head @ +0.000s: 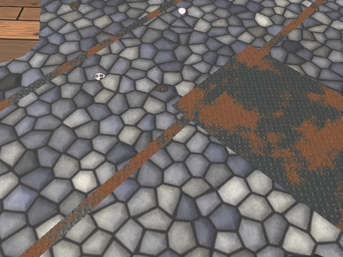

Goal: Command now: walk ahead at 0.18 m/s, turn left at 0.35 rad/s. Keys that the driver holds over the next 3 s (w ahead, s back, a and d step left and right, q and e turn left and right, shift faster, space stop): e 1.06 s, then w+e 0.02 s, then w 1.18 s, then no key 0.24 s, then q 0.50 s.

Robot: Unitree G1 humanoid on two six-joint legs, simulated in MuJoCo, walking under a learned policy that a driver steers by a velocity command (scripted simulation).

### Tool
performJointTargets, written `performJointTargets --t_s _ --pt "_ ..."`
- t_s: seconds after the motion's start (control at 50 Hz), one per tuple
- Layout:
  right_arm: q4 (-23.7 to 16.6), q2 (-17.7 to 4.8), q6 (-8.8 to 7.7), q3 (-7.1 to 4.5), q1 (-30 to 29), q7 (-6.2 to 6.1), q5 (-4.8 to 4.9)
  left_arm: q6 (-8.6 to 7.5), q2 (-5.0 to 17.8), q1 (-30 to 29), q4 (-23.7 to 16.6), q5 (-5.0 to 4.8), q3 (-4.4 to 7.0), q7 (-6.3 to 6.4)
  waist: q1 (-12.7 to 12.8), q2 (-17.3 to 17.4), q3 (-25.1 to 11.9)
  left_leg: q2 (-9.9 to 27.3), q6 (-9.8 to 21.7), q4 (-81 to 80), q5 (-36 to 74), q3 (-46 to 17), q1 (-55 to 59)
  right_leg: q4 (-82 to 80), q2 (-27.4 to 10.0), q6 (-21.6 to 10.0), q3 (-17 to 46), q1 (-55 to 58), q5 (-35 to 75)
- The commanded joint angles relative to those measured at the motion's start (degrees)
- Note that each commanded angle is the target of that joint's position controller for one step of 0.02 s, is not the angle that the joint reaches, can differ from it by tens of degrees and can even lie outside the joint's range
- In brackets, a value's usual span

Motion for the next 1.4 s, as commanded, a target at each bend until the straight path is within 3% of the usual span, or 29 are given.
performJointTargets --t_s 0.02,0.06,0.08,0.1,0.16,0.3,0.38,0.44,0.46,0.48,0.5,0.52,0.54,0.56,0.6,0.7,0.88,0.92,0.96,0.98,1.0,1.02,1.04,1.06,1.08,1.12,1.16,1.28,1.4 --pt "0.67 -9.65 1.78 -3.37 18.09 -2.01 3.2 1.69 6.91 6.05 -4.1 0.5 1.26 0.27 -6.1 1.45 -23.89 26.12 17.63 -5.06 52.96 -28.52 36.48 33.33 -0.01 1.43 11.16 -22.18 -7.25" --pt "0.57 -3.56 2.0 -1.39 9.66 -3.06 2.41 2.49 5.04 1.04 -4.53 0.66 0.82 0.39 -2.95 0.59 -10.31 20.54 12.04 -12.39 35.39 -20.21 21.55 23.83 -3.18 1.36 11.99 -21.71 -2.27" --pt "0.95 -2.4 1.92 -0.86 7.97 -3.48 2.27 3.2 4.89 0.91 -4.24 1.32 0.73 0.31 -1.5 1.29 -8.06 18.33 9.43 -14.75 31.14 -16.64 16.13 18.76 -3.85 1.52 12.48 -17.6 0.29" --pt "1.47 -2.04 1.72 -0.51 7.6 -3.69 1.58 4.1 4.28 3.22 -2.71 1.67 0.58 0.07 -0.7 2.17 -8.09 16.96 8.06 -16.09 30.62 -13.57 11.3 16.62 -2.98 1.74 11.93 -11.68 2.65" --pt "2.77 -3.54 0.46 -0.43 6.28 -3.36 0.82 5.2 3.16 4.78 -1.08 0.83 0.5 -0.14 0.99 3.1 -9.14 15.0 5.63 -17.8 25.59 -8.31 8.43 7.98 -1.72 1.95 12.04 -5.91 5.72" --pt "4.07 -6.3 2.57 -2.28 8.9 -4.35 1.14 5.93 4.51 -3.66 -3.85 1.11 1.43 0.23 -2.45 5.19 -6.38 17.66 5.72 -19.36 -2.67 -9.99 12.6 1.35 -1.49 1.27 9.78 -12.23 4.26" --pt "4.54 -6.66 3.46 -3.1 9.94 -5.16 1.03 5.64 3.53 -3.75 -4.64 0.84 1.42 0.32 -2.99 5.38 -6.7 19.69 6.09 -16.44 -0.42 -9.75 15.46 -3.05 -0.65 0.24 8.01 -11.9 1.37" --pt "4.71 -7.98 4.27 -3.84 8.82 -5.69 1.54 4.94 2.81 -0.11 -4.15 0.71 1.31 0.13 -0.48 4.91 -7.4 18.78 2.3 -10.52 3.06 -5.88 13.77 -17.28 0.89 -1.74 6.29 -4.51 9.13" --pt "4.98 -7.38 4.57 -3.98 10.05 -5.68 1.52 4.42 4.79 0.31 -4.3 1.11 1.69 0.11 -0.56 0.9 -5.81 16.51 -1.47 -5.31 -1.52 -2.97 10.57 -26.14 -1.33 -3.18 11.89 -2.41 12.81" --pt "3.83 -3.81 4.9 -3.46 11.73 -5.33 1.34 3.89 10.04 0.21 -5.34 1.96 2.8 0.49 -2.36 -12.09 -5.81 9.88 -6.31 8.49 -15.81 3.23 0.53 -32.17 -14.51 -6.34 30.3 2.19 20.35" --pt "0.72 -3.11 5.34 -3.16 4.96 -5.71 1.68 4.08 14.85 1.54 -5.12 1.66 3.95 0.42 0.4 -17.5 0.1 1.04 -7.79 15.07 -27.0 1.79 -7.86 -33.48 -21.84 -13.43 40.44 -2.24 35.77" --pt "0.95 -3.74 5.66 -3.2 4.55 -5.41 1.24 4.16 12.51 2.51 -4.65 1.66 3.65 0.7 -0.73 -8.07 0.27 3.31 -8.11 22.35 -24.54 -3.18 -7.13 -32.15 -19.08 -14.74 35.76 -2.26 37.93" --pt "1.81 -3.85 5.6 -3.39 5.92 -4.88 1.8 4.24 11.16 -0.66 -5.28 1.06 3.44 0.84 -2.43 -5.2 -0.2 3.57 -8.15 24.22 -20.21 -4.65 -6.92 -31.05 -15.26 -13.51 31.38 -2.34 36.21" --pt "2.46 -4.59 5.21 -3.58 7.12 -4.57 2.08 4.59 10.97 -4.37 -6.61 1.07 3.48 0.8 -3.87 -4.34 -0.73 3.74 -8.27 24.57 -17.19 -5.18 -7.18 -30.55 -12.32 -11.71 28.79 -1.37 35.41" --pt "3.31 -5.8 5.13 -3.92 8.72 -3.99 0.92 4.41 10.09 -5.98 -7.95 0.58 3.43 0.49 -3.84 -5.0 -3.91 3.4 -8.89 27.41 -14.78 -4.77 -7.2 -28.43 -10.12 -11.67 26.39 2.57 44.51" --pt "1.3 -5.16 5.28 -3.47 5.88 -4.09 1.81 4.09 11.03 -1.21 -7.08 0.36 4.06 0.5 -1.05 -5.83 -5.76 3.71 -10.4 22.82 -14.43 -5.44 -9.16 -26.26 -9.49 -12.18 28.67 8.77 47.22" --pt "-1.65 -6.49 4.63 -2.8 4.3 -4.35 2.5 5.03 14.15 -4.24 -9.0 1.11 5.0 0.02 -0.32 -7.37 -6.88 1.4 -9.07 10.69 -17.2 -6.93 1.11 -23.86 -8.53 -12.0 37.07 3.28 45.59" --pt "-1.92 -6.66 4.32 -2.69 5.87 -4.54 2.76 5.18 14.41 -6.29 -9.34 0.95 5.12 -0.21 -1.34 -7.65 -6.97 0.61 -8.4 5.33 -16.84 -7.22 5.84 -23.33 -7.64 -10.64 39.13 1.28 44.68" --pt "-1.16 -6.34 3.78 -2.55 10.35 -4.89 2.66 5.5 14.24 -10.09 -9.93 0.34 5.09 -0.37 -4.55 -6.69 -6.71 0.33 -7.64 -8.03 -9.54 -6.73 15.38 -21.29 -4.5 -6.91 39.03 -3.45 37.77" --pt "-0.79 -8.33 3.32 -3.03 12.3 -5.39 2.0 5.36 12.6 -10.57 -10.48 -0.02 4.62 -0.4 -5.01 -3.44 -6.8 4.92 -6.66 -15.58 -5.65 -10.39 22.2 -17.76 -1.27 -3.78 36.7 -8.84 28.02" --pt "-1.5 -13.01 3.27 -3.68 11.79 -6.02 1.15 5.1 7.11 -5.58 -10.47 0.19 3.41 -0.41 -1.81 10.71 -8.23 20.33 -3.15 -19.64 -0.06 -24.98 28.7 -4.59 6.33 -0.43 25.83 -16.02 4.87" --pt "-3.04 -15.65 3.92 -4.02 9.28 -5.62 1.33 5.4 10.71 -3.5 -10.1 0.64 4.23 0.27 -1.39 12.13 -8.22 27.39 3.84 -18.73 7.75 -32.7 23.3 4.58 10.92 0.17 18.07 -20.57 -8.8" --pt "-3.07 -12.98 4.13 -3.53 9.93 -5.17 1.44 5.66 13.04 -4.1 -9.49 1.55 4.75 0.24 -1.38 8.29 -6.73 27.25 6.56 -17.65 11.38 -30.38 20.66 12.54 6.87 0.51 17.67 -19.94 -7.53" --pt "-3.52 -9.46 4.12 -2.6 7.39 -4.9 1.74 5.87 12.81 -4.96 -8.55 1.61 4.95 -0.2 -0.6 5.76 -3.87 23.3 5.45 -17.35 11.35 -24.09 18.17 15.61 5.38 0.87 17.92 -20.1 -3.48" --pt "-4.05 -8.08 4.19 -2.27 6.04 -4.65 1.29 6.26 12.12 -4.48 -7.77 1.63 4.89 -0.89 -0.17 6.22 -3.3 19.08 3.15 -18.31 3.5 -18.54 18.18 16.65 4.37 1.31 16.93 -20.67 0.75" --pt "-3.46 -8.01 3.84 -2.27 8.33 -4.6 0.84 6.5 11.21 -5.41 -7.38 1.85 4.4 -2.64 -2.12 10.99 -3.51 14.98 1.6 -21.1 -9.85 -15.75 20.72 16.56 4.1 1.96 16.18 -22.93 5.87" --pt "-1.69 -8.66 3.07 -2.68 12.06 -4.15 0.93 6.18 10.63 -7.93 -7.69 1.8 4.04 -3.55 -3.7 10.1 -2.77 15.32 2.13 -23.23 -16.11 -16.59 23.39 13.92 4.42 2.27 16.58 -24.86 7.78" --pt "2.43 -9.23 0.28 -3.43 17.27 -3.17 1.08 4.29 8.13 -12.29 -6.73 2.29 2.71 -3.48 -4.79 8.13 -1.1 17.51 3.53 -25.94 -17.69 -15.53 25.72 1.05 2.25 2.0 15.09 -24.18 10.33" --pt "4.96 -10.39 0.54 -4.19 20.18 -1.79 0.92 2.34 6.72 -16.6 -7.45 1.42 1.16 -3.42 -4.73 8.38 0.31 18.27 4.32 -24.17 -17.64 -13.01 16.11 -14.6 1.22 -0.93 7.33 -9.84 8.52"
